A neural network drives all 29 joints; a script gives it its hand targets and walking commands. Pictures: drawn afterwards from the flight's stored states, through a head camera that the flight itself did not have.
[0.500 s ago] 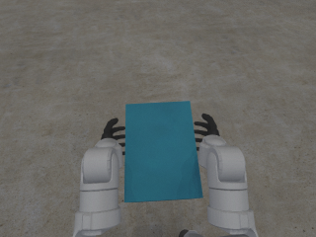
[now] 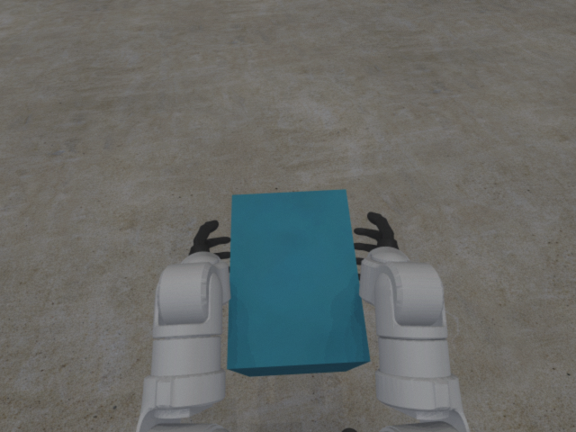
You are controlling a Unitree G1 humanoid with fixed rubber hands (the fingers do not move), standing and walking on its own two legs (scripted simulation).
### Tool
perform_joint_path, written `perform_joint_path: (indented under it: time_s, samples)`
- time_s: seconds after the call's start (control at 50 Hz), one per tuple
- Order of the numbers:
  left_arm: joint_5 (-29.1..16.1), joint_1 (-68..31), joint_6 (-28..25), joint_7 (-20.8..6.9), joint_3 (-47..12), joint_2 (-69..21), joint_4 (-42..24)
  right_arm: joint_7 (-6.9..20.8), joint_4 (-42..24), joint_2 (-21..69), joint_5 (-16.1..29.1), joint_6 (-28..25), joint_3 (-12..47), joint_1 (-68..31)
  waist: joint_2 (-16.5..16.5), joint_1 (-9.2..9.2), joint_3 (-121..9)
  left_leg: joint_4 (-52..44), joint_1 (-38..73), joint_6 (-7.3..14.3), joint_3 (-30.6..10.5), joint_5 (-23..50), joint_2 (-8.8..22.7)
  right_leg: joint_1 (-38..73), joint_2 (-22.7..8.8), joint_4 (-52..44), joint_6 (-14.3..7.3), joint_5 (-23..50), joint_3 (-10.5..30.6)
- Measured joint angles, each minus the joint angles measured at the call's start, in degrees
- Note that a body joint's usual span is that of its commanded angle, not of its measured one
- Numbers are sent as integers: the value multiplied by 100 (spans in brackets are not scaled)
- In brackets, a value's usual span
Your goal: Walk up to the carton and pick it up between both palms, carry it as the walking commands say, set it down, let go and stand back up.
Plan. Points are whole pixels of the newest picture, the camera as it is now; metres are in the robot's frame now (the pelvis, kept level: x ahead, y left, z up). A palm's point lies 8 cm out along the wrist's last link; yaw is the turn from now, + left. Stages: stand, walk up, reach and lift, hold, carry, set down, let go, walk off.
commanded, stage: carry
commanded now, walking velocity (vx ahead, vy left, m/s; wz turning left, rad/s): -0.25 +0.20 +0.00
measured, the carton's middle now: (293, 290) +0.34 -0.02 +0.00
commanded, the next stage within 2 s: none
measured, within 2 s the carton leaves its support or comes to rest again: neither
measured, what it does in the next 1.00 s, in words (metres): walks backwards: left foot, then right foot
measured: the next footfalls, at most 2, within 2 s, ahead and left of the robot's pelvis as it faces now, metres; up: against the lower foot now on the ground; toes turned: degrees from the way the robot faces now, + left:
left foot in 0.02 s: -0.01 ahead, +0.18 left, +0.00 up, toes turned +4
right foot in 0.26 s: +0.01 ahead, -0.05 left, +0.00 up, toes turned -8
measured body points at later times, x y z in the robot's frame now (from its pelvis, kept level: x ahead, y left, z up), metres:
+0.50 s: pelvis -0.14 +0.07 +0.01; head -0.10 +0.04 +0.46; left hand +0.19 +0.18 +0.08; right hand +0.19 -0.06 +0.08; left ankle -0.17 +0.26 -0.67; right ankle -0.03 -0.04 -0.72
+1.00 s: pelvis -0.21 +0.13 +0.01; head -0.20 +0.12 +0.46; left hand +0.11 +0.26 +0.08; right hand +0.12 +0.02 +0.08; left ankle -0.21 +0.28 -0.72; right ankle -0.13 +0.00 -0.72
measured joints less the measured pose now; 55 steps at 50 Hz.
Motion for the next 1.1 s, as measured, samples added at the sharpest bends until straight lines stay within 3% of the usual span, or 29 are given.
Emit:
perform_joint_path:
  time_s: [0.04,0.06,0.1,0.16,0.2,0.24,0.26,0.3,0.32,0.38,0.44,0.54,0.6,0.66,0.72,0.78,0.82,0.86,0.96,1.1]
  samples:
    - [88,28,-12,-64,39,23,30,56,177,27,-40,-70,5,-33,-187,-14,50,-329,128,-46,87,739,-80,-91,-74,136,74,-183,100]
    - [61,164,2,-57,32,51,16,59,292,13,-12,-76,84,14,-192,30,52,-221,68,-78,88,813,-34,-168,3,428,92,-781,81]
    - [-127,427,128,21,5,160,-51,147,492,-21,29,0,237,88,-85,143,16,-99,-26,-104,63,775,159,-355,295,1580,23,-1903,-98]
    - [-432,486,247,332,-24,196,-141,350,504,-38,-70,58,251,124,-34,400,44,-96,-165,-89,7,856,260,-304,680,2721,-90,-2468,-250]
    - [-591,400,272,607,-58,163,-319,339,395,-7,-126,4,203,47,-21,578,107,-33,-317,-65,29,933,223,20,828,2389,-101,-2403,-337]
    - [-651,253,267,774,-21,106,-493,417,268,35,-206,-70,101,-73,-32,695,153,97,-506,-29,78,972,112,509,867,1465,-115,-1958,-412]
    - [-626,181,233,789,5,74,-527,490,237,53,-260,-124,33,-130,1,743,163,197,-611,-12,106,970,67,712,863,989,-234,-1588,-446]
    - [-575,114,118,747,-36,40,-432,611,148,37,-293,-213,-89,-92,317,706,250,391,-764,-10,14,791,82,726,909,804,-600,-1373,-548]
    - [-523,92,97,705,-69,32,-344,648,98,3,-274,-216,-80,8,296,671,247,657,-886,-38,19,422,-24,659,809,805,-661,-1353,-525]
    - [-447,97,106,556,-58,35,-165,659,6,-82,-168,-133,9,238,162,472,306,1845,-1250,-61,-57,-2,-284,590,497,576,-557,-1116,-399]
    - [-382,146,113,343,-26,51,-208,561,-162,-115,-19,-19,75,304,109,253,353,2200,-1265,-54,-169,124,-235,518,317,287,-413,-748,-271]
    - [-147,169,28,-161,-77,60,-269,21,-274,-84,101,-21,151,226,54,49,183,903,-460,-23,-106,-167,-73,242,149,0,-229,-272,-72]
    - [39,153,5,-195,-135,60,-156,22,-124,-33,23,-15,91,104,117,-16,-20,-486,233,-72,113,457,58,30,177,110,-95,-153,-77]
    - [-32,422,-32,-68,-183,163,180,56,427,-72,-20,-81,297,229,36,60,-136,-301,168,-153,77,805,141,53,280,573,23,-1226,-123]
    - [-280,592,79,115,-180,256,417,112,856,-100,-66,-15,398,277,-30,271,-261,-220,92,-140,-8,723,221,280,454,1056,-21,-1702,-262]
    - [-549,555,160,348,-165,348,127,131,814,-49,-73,-77,399,129,-116,550,-143,3,-103,-143,29,683,209,646,564,663,-86,-1119,-362]
    - [-609,423,144,505,-145,313,-2,263,711,-21,-158,-181,281,52,91,619,41,92,-200,-225,-41,752,294,694,637,529,-279,-953,-464]
    - [-590,282,179,617,-135,233,4,400,580,-36,-228,-190,196,98,155,683,64,27,-253,-153,-48,815,251,658,600,471,-338,-971,-482]
    - [-558,152,220,758,-129,78,159,526,419,-88,-259,-94,69,242,264,591,-78,-108,-299,-32,-21,941,153,641,518,288,-248,-845,-457]
    - [-416,186,152,486,-95,79,361,261,458,-78,-131,42,42,212,235,352,-265,-223,-227,-21,35,975,127,659,495,248,-233,-832,-416]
